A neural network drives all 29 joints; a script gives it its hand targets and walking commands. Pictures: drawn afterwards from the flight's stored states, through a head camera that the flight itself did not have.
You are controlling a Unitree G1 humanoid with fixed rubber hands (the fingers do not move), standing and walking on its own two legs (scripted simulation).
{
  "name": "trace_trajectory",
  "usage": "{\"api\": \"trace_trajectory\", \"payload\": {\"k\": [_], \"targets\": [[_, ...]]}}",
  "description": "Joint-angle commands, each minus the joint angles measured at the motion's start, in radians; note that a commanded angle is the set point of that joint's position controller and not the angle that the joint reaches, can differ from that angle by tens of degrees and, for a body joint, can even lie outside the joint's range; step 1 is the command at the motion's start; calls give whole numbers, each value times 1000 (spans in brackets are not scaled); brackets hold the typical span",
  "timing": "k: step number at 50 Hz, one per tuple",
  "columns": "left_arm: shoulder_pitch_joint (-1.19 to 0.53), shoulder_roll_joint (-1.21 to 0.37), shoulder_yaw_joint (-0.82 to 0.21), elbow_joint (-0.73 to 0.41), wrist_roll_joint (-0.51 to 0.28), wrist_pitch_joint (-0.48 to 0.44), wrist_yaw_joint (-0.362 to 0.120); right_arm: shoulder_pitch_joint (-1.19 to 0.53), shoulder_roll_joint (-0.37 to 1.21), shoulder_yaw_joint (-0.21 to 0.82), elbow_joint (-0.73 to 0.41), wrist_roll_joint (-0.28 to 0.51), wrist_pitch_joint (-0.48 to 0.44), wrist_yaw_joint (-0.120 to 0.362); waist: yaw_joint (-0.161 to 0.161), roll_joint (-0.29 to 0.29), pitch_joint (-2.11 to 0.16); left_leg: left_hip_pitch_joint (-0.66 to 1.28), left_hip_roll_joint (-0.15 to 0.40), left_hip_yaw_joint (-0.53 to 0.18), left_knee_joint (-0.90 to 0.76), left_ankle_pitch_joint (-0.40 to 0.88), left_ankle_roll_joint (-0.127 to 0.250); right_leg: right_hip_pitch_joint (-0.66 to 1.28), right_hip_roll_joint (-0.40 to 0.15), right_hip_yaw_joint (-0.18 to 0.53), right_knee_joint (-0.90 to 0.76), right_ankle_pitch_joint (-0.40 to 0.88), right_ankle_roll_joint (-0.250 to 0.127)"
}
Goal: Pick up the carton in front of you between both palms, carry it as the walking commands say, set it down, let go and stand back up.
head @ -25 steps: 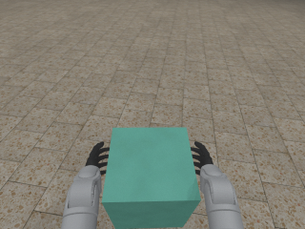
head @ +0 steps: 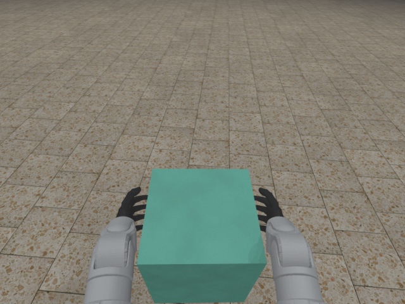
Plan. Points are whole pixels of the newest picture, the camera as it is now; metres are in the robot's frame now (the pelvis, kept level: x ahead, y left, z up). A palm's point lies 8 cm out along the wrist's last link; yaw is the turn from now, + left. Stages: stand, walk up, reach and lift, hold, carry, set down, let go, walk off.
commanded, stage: hold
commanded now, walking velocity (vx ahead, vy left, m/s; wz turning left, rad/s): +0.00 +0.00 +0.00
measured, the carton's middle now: (200, 238) +0.29 +0.00 -0.04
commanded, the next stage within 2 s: set down in 0.54 s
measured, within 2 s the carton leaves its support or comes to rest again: neither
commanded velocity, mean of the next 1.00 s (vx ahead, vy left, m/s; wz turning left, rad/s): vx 0.00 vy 0.00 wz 0.00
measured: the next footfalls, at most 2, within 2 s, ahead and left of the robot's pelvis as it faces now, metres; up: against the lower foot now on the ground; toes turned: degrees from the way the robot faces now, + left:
none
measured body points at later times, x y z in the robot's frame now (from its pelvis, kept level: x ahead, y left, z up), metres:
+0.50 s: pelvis -0.01 +0.00 +0.00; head -0.06 -0.01 +0.44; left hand +0.29 +0.17 +0.04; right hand +0.30 -0.14 +0.04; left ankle +0.02 +0.12 -0.74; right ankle +0.05 -0.11 -0.74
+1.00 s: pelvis +0.00 +0.00 -0.02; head +0.10 +0.00 +0.42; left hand +0.35 +0.17 -0.05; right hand +0.36 -0.14 -0.06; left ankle +0.02 +0.12 -0.74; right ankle +0.05 -0.11 -0.74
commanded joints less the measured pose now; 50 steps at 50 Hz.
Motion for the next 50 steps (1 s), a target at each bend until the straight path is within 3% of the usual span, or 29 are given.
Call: {"api": "trace_trajectory", "payload": {"k": [1, 7, 16, 26, 33, 39, 45, 50], "targets": [[-430, -893, -470, -37, -210, -32, -213, -467, 885, 505, -41, 228, -40, 234, 10, -5, -201, -96, -76, -126, -89, -16, 36, 124, 69, 143, -46, 7, -7], [-495, -930, -474, 0, -222, -37, -239, -507, 923, 480, 10, 220, -44, 257, -5, 10, -196, -129, -59, -128, -102, -95, 39, 129, 74, 135, -39, -64, -12], [-550, -962, -443, 72, -217, -46, -262, -578, 962, 459, 72, 219, -48, 290, 1, 6, -190, -141, -48, -133, -112, -176, 50, 110, 74, 134, -33, -141, -4], [-553, -955, -428, 80, -212, -34, -262, -563, 958, 431, 92, 208, -40, 276, -1, -16, -192, -94, -65, -123, -93, -60, 34, 108, 61, 142, -59, -62, -5], [-543, -926, -398, 73, -188, -43, -243, -571, 933, 416, 86, 202, -54, 259, 15, -13, -209, -66, -76, -118, -78, 24, 27, 112, 61, 149, -47, 30, 1], [-659, -881, -228, 239, -84, -131, -229, -689, 875, 245, 256, 99, -148, 251, 18, -5, -157, -152, -81, -110, -19, -38, 29, 14, 72, 143, 15, -38, -7], [-651, -712, -38, 323, 54, -286, -175, -681, 695, 53, 371, -47, -306, 205, 19, -14, -168, -312, -102, -96, 110, 58, 26, -158, 91, 134, 142, 64, -12], [-669, -708, -102, 341, 17, -461, -164, -694, 682, 106, 411, -26, -483, 196, 25, -11, -372, -431, -126, -84, 241, 191, 4, -259, 119, 133, 278, 211, 1]]}}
